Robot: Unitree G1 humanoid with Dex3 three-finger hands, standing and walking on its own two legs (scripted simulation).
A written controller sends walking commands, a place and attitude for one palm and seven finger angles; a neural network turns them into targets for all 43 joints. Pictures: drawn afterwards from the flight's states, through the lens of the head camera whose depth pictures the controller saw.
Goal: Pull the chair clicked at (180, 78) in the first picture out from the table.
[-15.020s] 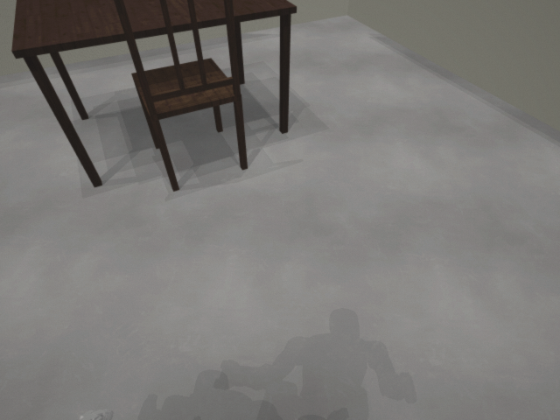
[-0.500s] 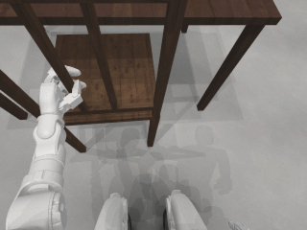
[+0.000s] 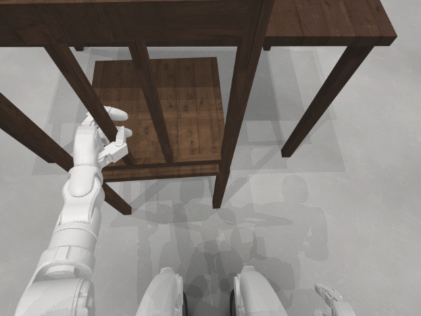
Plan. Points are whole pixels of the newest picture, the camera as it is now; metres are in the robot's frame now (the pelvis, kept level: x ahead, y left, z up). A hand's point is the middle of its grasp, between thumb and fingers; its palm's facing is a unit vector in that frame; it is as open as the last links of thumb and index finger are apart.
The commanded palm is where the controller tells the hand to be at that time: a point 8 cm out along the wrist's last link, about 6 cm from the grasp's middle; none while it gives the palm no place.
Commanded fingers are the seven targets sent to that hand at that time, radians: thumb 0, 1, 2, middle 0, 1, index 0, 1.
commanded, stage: step backward, pulling the chair out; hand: left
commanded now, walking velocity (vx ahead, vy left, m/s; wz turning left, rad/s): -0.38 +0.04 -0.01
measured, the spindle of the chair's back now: (104, 121) +0.46 +0.19 +0.03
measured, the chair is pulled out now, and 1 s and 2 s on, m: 0.03 0.17 0.23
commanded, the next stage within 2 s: none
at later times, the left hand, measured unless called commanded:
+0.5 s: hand (134, 162) +0.39 +0.13 +0.01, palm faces +0.00 -0.99 -0.15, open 5.1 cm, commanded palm +0.37 +0.18 +0.01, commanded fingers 0.00 0.90 0.90 -0.50 -1.45 -0.50 -1.45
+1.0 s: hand (141, 213) +0.29 +0.11 +0.01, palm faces +0.00 -0.99 -0.17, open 5.1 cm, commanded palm +0.30 +0.17 +0.02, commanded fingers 0.00 0.90 0.90 -0.50 -1.45 -0.50 -1.45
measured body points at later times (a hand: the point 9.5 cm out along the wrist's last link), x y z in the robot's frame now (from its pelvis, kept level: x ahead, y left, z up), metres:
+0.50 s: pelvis +0.00 +0.01 +0.07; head +0.10 +0.00 +0.51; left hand +0.38 +0.18 +0.02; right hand +0.03 -0.25 -0.06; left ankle +0.00 +0.11 -0.65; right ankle +0.00 -0.12 -0.65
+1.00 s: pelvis -0.08 +0.00 +0.07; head +0.00 -0.02 +0.51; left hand +0.29 +0.17 +0.02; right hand +0.01 -0.28 -0.06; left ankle +0.00 +0.11 -0.65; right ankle +0.00 -0.12 -0.65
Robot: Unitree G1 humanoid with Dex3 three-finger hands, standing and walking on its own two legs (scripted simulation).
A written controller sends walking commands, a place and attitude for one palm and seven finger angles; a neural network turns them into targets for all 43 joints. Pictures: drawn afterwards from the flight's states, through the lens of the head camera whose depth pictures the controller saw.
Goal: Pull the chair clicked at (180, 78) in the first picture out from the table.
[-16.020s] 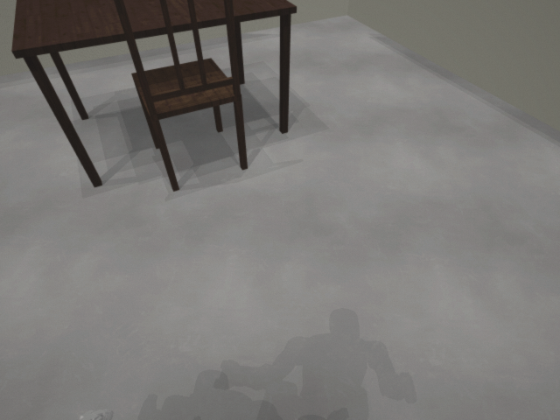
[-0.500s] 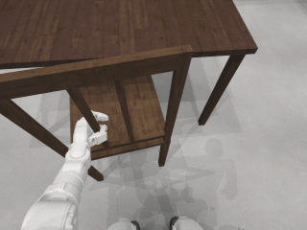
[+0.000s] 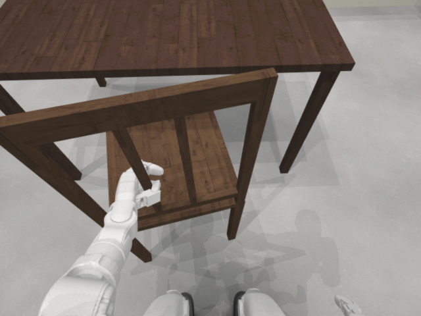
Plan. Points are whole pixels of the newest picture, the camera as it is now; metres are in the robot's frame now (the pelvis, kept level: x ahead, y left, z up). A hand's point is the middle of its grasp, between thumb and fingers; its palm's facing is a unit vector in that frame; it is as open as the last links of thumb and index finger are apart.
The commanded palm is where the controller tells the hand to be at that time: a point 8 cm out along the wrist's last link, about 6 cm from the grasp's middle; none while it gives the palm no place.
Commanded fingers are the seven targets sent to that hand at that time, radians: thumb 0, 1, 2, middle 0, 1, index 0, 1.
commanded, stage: step backward, pulling the chair out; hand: left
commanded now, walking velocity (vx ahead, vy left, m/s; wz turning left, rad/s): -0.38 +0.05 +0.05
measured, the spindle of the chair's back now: (143, 178) +0.39 +0.15 -0.03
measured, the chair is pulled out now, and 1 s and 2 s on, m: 0.17 0.23 0.25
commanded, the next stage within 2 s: none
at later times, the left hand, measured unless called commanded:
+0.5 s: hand (154, 202) +0.34 +0.13 -0.06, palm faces +0.06 -0.98 -0.19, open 5.2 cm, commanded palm +0.34 +0.18 -0.05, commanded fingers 0.00 0.90 0.90 -0.50 -1.45 -0.50 -1.45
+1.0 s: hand (148, 220) +0.30 +0.14 -0.06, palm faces -0.03 -0.98 -0.19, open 5.2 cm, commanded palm +0.30 +0.19 -0.05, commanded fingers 0.00 0.90 0.90 -0.50 -1.45 -0.50 -1.45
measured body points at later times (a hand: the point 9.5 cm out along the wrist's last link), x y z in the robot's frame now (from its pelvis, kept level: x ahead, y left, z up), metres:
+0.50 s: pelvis -0.02 -0.01 -0.01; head +0.04 -0.02 +0.43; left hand +0.34 +0.18 -0.04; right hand +0.06 -0.26 -0.14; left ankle +0.07 +0.11 -0.72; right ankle +0.08 -0.12 -0.72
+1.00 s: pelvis -0.07 +0.02 -0.01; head +0.01 +0.01 +0.43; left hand +0.30 +0.19 -0.04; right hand +0.02 -0.23 -0.14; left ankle -0.11 +0.18 -0.72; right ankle +0.07 -0.11 -0.72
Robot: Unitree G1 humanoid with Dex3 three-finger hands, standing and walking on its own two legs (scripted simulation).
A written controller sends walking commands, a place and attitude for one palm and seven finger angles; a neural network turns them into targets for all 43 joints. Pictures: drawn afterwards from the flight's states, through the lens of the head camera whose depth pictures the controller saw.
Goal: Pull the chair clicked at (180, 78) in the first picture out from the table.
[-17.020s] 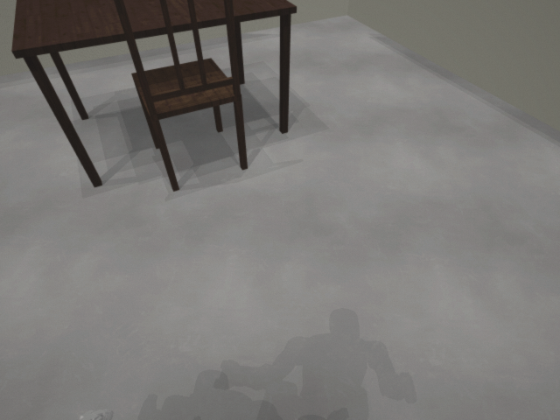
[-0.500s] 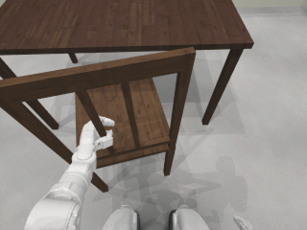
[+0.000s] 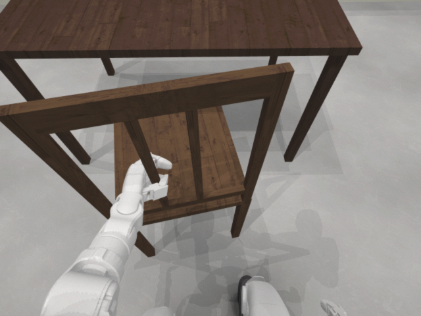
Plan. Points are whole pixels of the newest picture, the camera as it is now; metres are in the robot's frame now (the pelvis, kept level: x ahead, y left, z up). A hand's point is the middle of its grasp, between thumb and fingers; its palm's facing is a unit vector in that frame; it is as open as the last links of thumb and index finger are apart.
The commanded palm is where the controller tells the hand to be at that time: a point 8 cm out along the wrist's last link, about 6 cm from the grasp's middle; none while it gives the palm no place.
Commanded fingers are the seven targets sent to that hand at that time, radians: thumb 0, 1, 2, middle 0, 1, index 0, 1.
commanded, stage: step backward, pulling the chair out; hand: left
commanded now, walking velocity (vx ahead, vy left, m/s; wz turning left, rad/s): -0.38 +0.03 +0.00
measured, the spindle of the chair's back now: (152, 172) +0.40 +0.13 -0.03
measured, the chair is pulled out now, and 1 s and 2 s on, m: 0.23 0.25 0.25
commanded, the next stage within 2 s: none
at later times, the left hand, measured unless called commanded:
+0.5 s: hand (161, 192) +0.36 +0.11 -0.05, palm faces -0.01 -0.98 -0.20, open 5.3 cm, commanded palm +0.36 +0.16 -0.04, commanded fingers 0.00 0.90 0.90 -0.50 -1.45 -0.50 -1.45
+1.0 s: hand (161, 193) +0.35 +0.11 -0.05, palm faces -0.04 -0.97 -0.22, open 5.3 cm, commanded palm +0.37 +0.16 -0.04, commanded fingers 0.00 0.90 0.90 -0.50 -1.45 -0.50 -1.45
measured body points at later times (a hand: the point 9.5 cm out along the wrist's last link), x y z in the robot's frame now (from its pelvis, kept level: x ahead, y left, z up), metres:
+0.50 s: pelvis -0.02 +0.00 +0.01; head +0.07 -0.02 +0.45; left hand +0.35 +0.16 -0.03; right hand +0.03 -0.28 -0.13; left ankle -0.03 +0.16 -0.71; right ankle +0.12 -0.14 -0.71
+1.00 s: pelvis -0.01 +0.00 +0.00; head +0.07 -0.02 +0.45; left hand +0.35 +0.16 -0.03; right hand +0.06 -0.26 -0.14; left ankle -0.03 +0.16 -0.71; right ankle +0.12 -0.14 -0.71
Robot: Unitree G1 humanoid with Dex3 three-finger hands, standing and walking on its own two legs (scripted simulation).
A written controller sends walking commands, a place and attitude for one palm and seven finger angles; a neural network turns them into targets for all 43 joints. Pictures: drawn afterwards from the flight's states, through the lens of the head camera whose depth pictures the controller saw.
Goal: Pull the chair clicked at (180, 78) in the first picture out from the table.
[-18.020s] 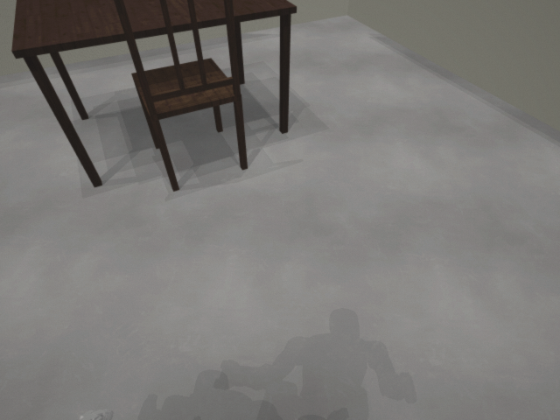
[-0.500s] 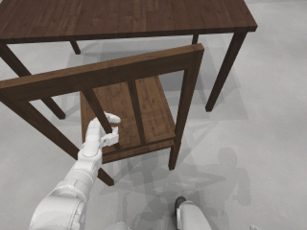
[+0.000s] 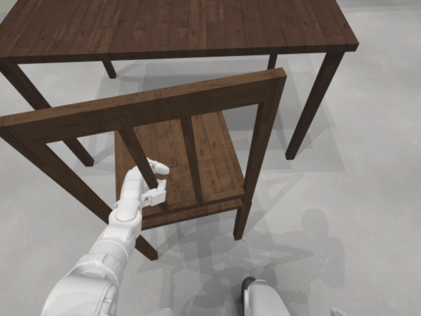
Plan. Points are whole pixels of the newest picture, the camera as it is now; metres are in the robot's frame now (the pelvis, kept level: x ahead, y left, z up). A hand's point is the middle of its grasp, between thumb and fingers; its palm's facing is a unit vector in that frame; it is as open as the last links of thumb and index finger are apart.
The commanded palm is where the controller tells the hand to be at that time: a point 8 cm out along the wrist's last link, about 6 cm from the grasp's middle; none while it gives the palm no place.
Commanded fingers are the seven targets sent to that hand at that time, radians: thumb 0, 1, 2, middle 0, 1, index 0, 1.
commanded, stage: step backward, pulling the chair out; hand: left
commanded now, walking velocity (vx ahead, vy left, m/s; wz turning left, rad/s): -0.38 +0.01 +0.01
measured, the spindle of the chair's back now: (149, 178) +0.39 +0.14 -0.03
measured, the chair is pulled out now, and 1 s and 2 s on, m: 0.25 0.25 0.26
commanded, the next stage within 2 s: none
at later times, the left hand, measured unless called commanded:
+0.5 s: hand (160, 191) +0.36 +0.12 -0.05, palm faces -0.01 -0.98 -0.22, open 5.3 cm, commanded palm +0.36 +0.17 -0.05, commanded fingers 0.00 0.90 0.90 -0.50 -1.45 -0.50 -1.45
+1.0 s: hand (160, 192) +0.36 +0.12 -0.05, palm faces -0.01 -0.98 -0.22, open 5.3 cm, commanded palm +0.37 +0.17 -0.04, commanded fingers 0.00 0.90 0.90 -0.50 -1.45 -0.50 -1.45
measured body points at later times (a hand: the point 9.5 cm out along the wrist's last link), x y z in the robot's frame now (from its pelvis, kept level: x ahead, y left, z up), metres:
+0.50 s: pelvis -0.01 +0.00 +0.00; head +0.08 -0.02 +0.44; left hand +0.36 +0.17 -0.04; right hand +0.05 -0.28 -0.14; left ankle -0.03 +0.16 -0.72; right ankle +0.13 -0.13 -0.72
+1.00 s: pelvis -0.01 +0.00 +0.00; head +0.07 -0.02 +0.44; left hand +0.36 +0.17 -0.04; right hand +0.06 -0.28 -0.13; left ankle -0.03 +0.16 -0.72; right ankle +0.13 -0.13 -0.72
